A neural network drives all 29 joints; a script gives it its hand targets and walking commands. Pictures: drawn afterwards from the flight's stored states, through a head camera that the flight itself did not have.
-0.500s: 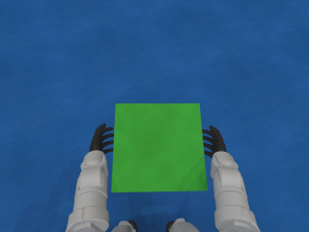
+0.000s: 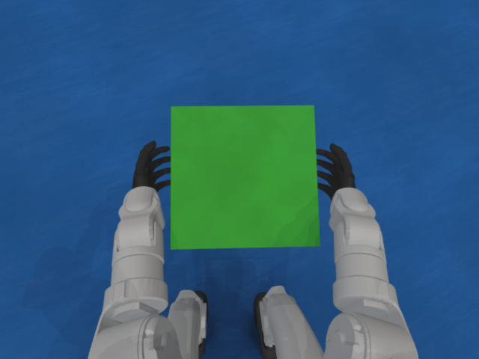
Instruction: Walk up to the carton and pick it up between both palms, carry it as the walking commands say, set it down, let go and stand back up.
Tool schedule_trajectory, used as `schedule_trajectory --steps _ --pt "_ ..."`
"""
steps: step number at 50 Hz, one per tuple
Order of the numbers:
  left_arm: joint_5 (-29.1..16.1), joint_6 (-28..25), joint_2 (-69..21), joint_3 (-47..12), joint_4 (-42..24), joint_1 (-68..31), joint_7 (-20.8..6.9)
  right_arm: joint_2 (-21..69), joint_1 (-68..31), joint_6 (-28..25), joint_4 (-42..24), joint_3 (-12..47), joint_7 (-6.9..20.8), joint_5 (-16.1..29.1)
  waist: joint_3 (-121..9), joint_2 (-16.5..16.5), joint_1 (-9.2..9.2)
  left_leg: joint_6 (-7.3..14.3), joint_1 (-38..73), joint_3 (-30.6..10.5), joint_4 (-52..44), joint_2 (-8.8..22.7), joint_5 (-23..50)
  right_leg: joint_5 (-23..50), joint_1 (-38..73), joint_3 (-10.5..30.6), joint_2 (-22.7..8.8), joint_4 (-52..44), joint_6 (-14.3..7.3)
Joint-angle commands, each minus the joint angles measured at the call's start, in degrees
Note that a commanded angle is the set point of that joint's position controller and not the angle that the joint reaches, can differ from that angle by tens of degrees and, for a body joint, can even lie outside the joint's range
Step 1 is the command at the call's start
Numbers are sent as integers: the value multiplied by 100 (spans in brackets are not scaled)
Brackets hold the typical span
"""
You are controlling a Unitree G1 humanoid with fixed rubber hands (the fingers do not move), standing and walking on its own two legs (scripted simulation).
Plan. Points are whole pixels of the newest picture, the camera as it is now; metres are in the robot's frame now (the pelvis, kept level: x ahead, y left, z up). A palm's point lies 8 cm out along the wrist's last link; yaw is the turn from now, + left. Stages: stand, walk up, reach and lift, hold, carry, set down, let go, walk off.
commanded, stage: set down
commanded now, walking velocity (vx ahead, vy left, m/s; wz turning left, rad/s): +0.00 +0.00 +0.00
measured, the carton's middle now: (242, 180) +0.44 -0.03 -0.15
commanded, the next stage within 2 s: none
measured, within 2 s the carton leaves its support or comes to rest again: neither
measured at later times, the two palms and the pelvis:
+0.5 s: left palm (160, 190) +0.43 +0.14 -0.15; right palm (324, 189) +0.41 -0.19 -0.15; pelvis -0.02 +0.01 -0.08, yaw +0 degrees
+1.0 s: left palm (172, 191) +0.45 +0.13 -0.24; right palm (312, 192) +0.43 -0.20 -0.24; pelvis -0.03 +0.00 -0.16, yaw +0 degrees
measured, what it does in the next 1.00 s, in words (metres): lowers itself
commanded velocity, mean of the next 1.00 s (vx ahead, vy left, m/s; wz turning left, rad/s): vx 0.00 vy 0.00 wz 0.00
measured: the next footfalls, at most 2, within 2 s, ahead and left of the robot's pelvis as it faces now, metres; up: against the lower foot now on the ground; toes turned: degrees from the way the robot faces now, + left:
none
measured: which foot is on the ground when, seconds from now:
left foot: down 0.00-1.00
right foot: down 0.00-1.00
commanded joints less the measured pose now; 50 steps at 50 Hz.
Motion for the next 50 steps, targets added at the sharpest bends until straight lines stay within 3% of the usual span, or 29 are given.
schedule_trajectory --steps 1,12,25,41,50 --pt "-974 -106 -5495 -3560 595 -2996 -1734 5058 -3303 -200 265 3491 1793 1017 -4753 88 -141 71 2491 114 -57 -602 1308 1490 1782 -58 548 -273 0" --pt "-1213 -192 -5479 -3767 712 -3388 -1432 4751 -3745 -252 471 3569 1825 1295 -5557 184 -166 -81 1855 90 782 -635 1372 1461 642 -149 571 619 16" --pt "-1259 -115 -5165 -3331 1023 -4327 -1197 4461 -4677 -221 1010 3081 1734 1359 -5401 188 -206 -52 1081 207 1455 -698 327 438 -390 -302 620 1275 20" --pt "-1495 -234 -4868 -3297 1093 -4907 -1166 4454 -5249 -287 633 3484 1341 1602 -6111 0 -165 -57 -201 477 2593 -830 694 1062 -379 -247 648 2237 160" --pt "-1566 -250 -4603 -3194 1121 -5384 -1056 4249 -5742 -332 866 3482 1233 1710 -6146 -67 -104 -91 -625 573 3046 -813 480 812 -847 -320 660 2671 144"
